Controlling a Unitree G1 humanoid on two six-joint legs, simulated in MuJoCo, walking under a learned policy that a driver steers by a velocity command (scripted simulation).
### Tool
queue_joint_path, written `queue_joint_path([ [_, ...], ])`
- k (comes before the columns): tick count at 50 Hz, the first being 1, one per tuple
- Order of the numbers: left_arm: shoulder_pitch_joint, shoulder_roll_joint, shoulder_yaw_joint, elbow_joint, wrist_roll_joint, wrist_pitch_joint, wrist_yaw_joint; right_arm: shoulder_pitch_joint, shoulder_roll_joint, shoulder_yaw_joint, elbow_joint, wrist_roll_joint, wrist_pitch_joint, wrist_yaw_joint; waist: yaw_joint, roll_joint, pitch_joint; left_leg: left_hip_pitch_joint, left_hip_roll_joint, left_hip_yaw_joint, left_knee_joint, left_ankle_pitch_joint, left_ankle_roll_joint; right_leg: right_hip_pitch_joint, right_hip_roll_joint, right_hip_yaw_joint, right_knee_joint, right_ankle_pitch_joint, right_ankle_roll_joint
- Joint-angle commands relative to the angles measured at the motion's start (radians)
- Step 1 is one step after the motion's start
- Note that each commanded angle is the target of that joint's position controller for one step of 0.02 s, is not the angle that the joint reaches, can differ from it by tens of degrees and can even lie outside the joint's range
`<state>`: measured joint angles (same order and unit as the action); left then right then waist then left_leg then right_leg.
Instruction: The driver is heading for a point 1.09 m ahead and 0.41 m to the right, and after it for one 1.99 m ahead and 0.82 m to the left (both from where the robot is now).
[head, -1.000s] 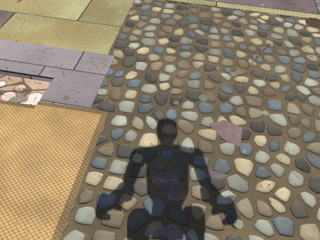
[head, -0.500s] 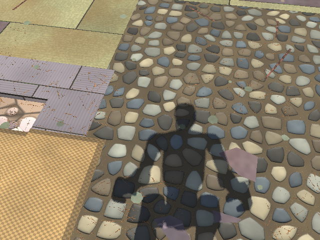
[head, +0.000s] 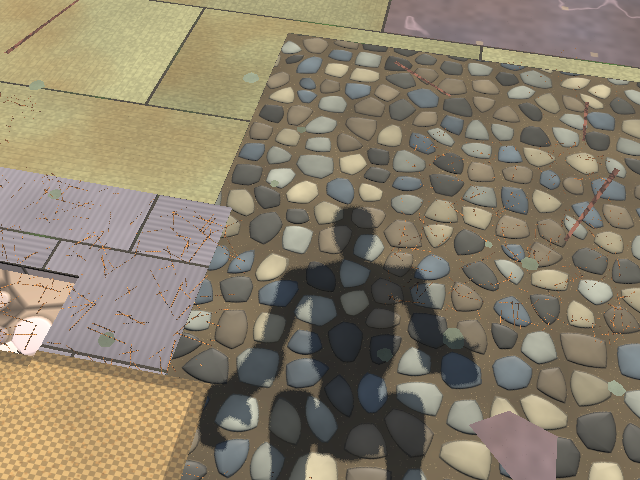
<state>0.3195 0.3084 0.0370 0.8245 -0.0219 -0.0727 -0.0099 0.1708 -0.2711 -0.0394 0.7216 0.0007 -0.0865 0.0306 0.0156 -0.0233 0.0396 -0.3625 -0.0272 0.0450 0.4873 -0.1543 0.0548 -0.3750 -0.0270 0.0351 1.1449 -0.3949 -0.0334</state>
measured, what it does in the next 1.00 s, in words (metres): walks ahead: right foot, then left foot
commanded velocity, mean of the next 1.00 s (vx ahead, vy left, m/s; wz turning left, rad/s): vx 0.50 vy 0.00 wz -0.12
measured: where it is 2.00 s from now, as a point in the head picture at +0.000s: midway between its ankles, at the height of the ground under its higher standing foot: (426, 260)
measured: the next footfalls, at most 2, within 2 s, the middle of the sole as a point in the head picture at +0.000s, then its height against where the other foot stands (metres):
right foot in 0.40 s outside the picture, level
left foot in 0.92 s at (297, 375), level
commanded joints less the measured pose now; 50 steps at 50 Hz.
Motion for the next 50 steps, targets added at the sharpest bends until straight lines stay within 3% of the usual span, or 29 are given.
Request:
queue_joint_path([
  [1,-0.013,0.092,0.028,-0.084,0.007,-0.01,0.001,0.052,-0.105,-0.029,-0.03,-0.008,-0.014,0.0,-0.012,0.11,-0.082,0.251,0.258,-0.328,-0.289,0.105,0.183,-0.244,-0.106,0.039,-0.001,0.106,0.016],
  [4,-0.031,0.059,0.021,-0.09,0.015,0.013,0.008,0.058,-0.132,-0.038,-0.001,0.0,-0.029,-0.003,0.006,0.098,-0.044,0.18,0.242,-0.233,-0.346,0.196,0.202,-0.251,-0.115,0.022,-0.091,0.178,0.049],
  [9,-0.21,0.027,0.008,-0.136,0.018,-0.001,-0.001,0.117,-0.162,-0.044,0.042,0.006,-0.017,-0.022,-0.051,0.08,0.001,0.206,0.197,-0.12,-0.369,0.2,0.159,-0.255,-0.092,-0.006,-0.422,0.446,0.059],
  [14,-0.343,0.036,0.008,-0.183,0.006,-0.014,-0.024,0.202,-0.189,-0.052,0.098,0.019,0.004,-0.028,-0.095,0.082,0.032,0.335,0.256,-0.134,-0.326,0.159,0.145,-0.261,-0.059,-0.011,-0.584,0.46,0.031],
  [17,-0.329,0.06,0.016,-0.19,0.008,-0.02,-0.037,0.199,-0.202,-0.059,0.116,0.022,0.021,-0.036,-0.065,0.095,0.018,0.419,0.293,-0.148,-0.255,0.257,0.12,-0.223,-0.042,-0.015,-0.628,0.352,-0.01],
  [18,-0.283,0.076,0.023,-0.179,0.01,-0.022,-0.037,0.185,-0.209,-0.061,0.116,0.022,0.026,-0.038,-0.035,0.105,-0.011,0.428,0.285,-0.139,-0.198,0.377,0.107,-0.147,-0.02,-0.037,-0.641,0.32,-0.027],
  [19,-0.174,0.102,0.041,-0.147,0.013,-0.022,-0.032,0.166,-0.204,-0.058,0.115,0.021,0.032,-0.04,0.027,0.097,-0.077,0.409,0.246,-0.103,-0.065,0.524,0.085,0.01,0.014,-0.072,-0.667,0.324,-0.051],
  [20,-0.011,0.154,0.065,-0.102,0.015,-0.02,-0.022,0.175,-0.168,-0.043,0.107,0.009,0.035,-0.042,0.091,0.064,-0.198,0.302,0.19,-0.061,0.15,0.49,0.053,0.267,-0.022,-0.039,-0.636,0.353,-0.087],
  [21,0.107,0.259,0.087,-0.089,0.035,-0.016,-0.013,0.268,-0.074,-0.011,0.074,-0.005,0.021,-0.038,0.079,-0.139,-0.361,-0.053,0.064,-0.013,0.536,0.122,-0.014,0.658,-0.274,0.343,-0.636,0.3,-0.217],
  [22,0.137,0.221,0.078,-0.076,0.018,-0.01,-0.018,0.292,-0.059,-0.003,0.088,0.006,-0.001,-0.032,0.08,-0.275,-0.442,-0.279,-0.04,-0.114,0.748,-0.421,-0.04,0.774,-0.37,0.701,-0.812,0.124,-0.311],
  [23,0.081,0.158,0.057,-0.084,0.01,-0.01,-0.018,0.213,-0.16,-0.028,0.075,0.032,-0.017,-0.023,0.092,-0.166,-0.302,-0.39,0.027,-0.173,0.831,-0.397,-0.026,0.679,-0.343,0.618,-0.844,0.013,-0.264],
  [24,0.018,0.129,0.048,-0.095,0.013,-0.009,-0.015,0.13,-0.168,-0.03,0.051,0.042,-0.025,-0.02,0.074,-0.105,-0.19,-0.407,0.08,-0.141,0.808,-0.308,-0.012,0.544,-0.306,0.478,-0.86,0.039,-0.228],
  [25,-0.042,0.106,0.04,-0.099,0.02,-0.011,-0.017,0.089,-0.156,-0.029,0.044,0.029,-0.024,-0.024,0.044,-0.04,-0.108,-0.377,0.121,-0.118,0.743,-0.227,-0.015,0.403,-0.264,0.377,-0.891,0.127,-0.21],
  [26,-0.08,0.076,0.032,-0.104,0.028,-0.016,-0.02,0.088,-0.15,-0.035,0.047,0.015,-0.016,-0.028,0.013,-0.045,-0.075,-0.323,0.153,-0.123,0.681,-0.169,-0.018,0.312,-0.228,0.308,-0.92,0.212,-0.196],
  [27,-0.097,0.071,0.03,-0.104,0.033,-0.02,-0.021,0.113,-0.132,-0.033,0.055,0.012,-0.005,-0.028,-0.011,-0.065,-0.069,-0.268,0.164,-0.124,0.657,-0.134,-0.026,0.256,-0.21,0.267,-0.949,0.264,-0.195],
  [30,-0.084,0.092,0.038,-0.079,0.024,-0.037,-0.018,0.113,-0.094,-0.027,0.056,0.005,0.019,-0.035,-0.032,-0.049,-0.05,-0.261,0.173,-0.11,0.574,-0.064,-0.055,0.202,-0.194,0.171,-1.003,0.395,-0.215],
  [33,-0.034,0.11,0.044,-0.049,0.018,-0.03,-0.005,0.0,-0.083,-0.024,0.016,-0.007,0.015,-0.037,-0.005,-0.021,-0.016,-0.317,0.169,-0.103,0.393,0.084,-0.079,0.224,-0.171,0.122,-1.018,0.462,-0.206],
  [37,0.036,0.135,0.051,-0.017,0.005,-0.013,0.011,-0.145,-0.057,-0.014,-0.021,0.001,-0.004,-0.022,0.043,-0.023,0.01,-0.259,0.114,-0.081,0.139,0.245,-0.092,0.237,-0.139,0.091,-1.008,0.418,-0.176],
  [41,0.096,0.137,0.055,0.013,-0.004,0.007,0.02,-0.244,-0.071,-0.015,-0.055,0.011,-0.022,-0.001,0.064,-0.038,0.023,-0.231,0.082,-0.097,0.02,0.226,-0.083,0.316,-0.176,0.152,-0.935,0.396,-0.169],
  [44,0.083,0.153,0.066,0.015,-0.003,0.02,0.03,-0.192,-0.114,-0.03,-0.046,0.013,-0.036,0.003,0.017,-0.072,-0.003,-0.116,0.065,-0.099,-0.029,0.127,-0.053,0.352,-0.201,0.206,-0.849,0.445,-0.142],
  [45,0.067,0.149,0.065,0.011,-0.001,0.024,0.03,-0.109,-0.136,-0.043,-0.023,0.011,-0.039,-0.001,-0.031,-0.073,-0.045,0.009,0.051,-0.079,-0.061,0.111,-0.03,0.335,-0.174,0.193,-0.767,0.529,-0.123],
  [46,0.061,0.115,0.052,0.001,0.007,0.023,0.028,0.03,-0.183,-0.064,0.011,0.002,-0.043,-0.01,-0.092,-0.053,-0.152,0.237,0.088,-0.099,-0.041,0.119,0.009,0.261,-0.112,0.156,-0.591,0.543,-0.093],
  [47,0.057,0.046,0.029,-0.036,0.032,0.023,0.028,0.204,-0.255,-0.082,0.029,-0.01,-0.038,-0.021,-0.152,0.084,-0.325,0.529,0.286,-0.299,-0.003,0.102,0.067,0.073,-0.02,0.088,-0.273,0.278,-0.052],
  [48,0.191,-0.027,0.01,-0.063,0.0,0.005,0.024,0.217,-0.291,-0.09,0.047,-0.011,-0.024,-0.015,-0.073,0.393,-0.42,0.77,0.466,-0.727,-0.126,-0.129,0.2,-0.275,0.089,0.05,0.009,-0.211,-0.008],
  [49,0.145,0.089,0.036,-0.04,-0.021,0.001,0.026,0.18,-0.175,-0.062,0.027,-0.003,-0.022,-0.014,-0.103,0.252,-0.323,0.692,0.432,-0.712,-0.177,-0.265,0.17,-0.367,0.022,0.125,0.118,-0.184,-0.005],
  [50,0.058,0.131,0.051,-0.059,-0.027,0.003,0.026,0.128,-0.126,-0.048,0.024,0.001,-0.022,-0.017,-0.105,0.18,-0.197,0.568,0.399,-0.545,-0.192,-0.235,0.13,-0.396,-0.014,0.106,0.126,-0.087,-0.007],
])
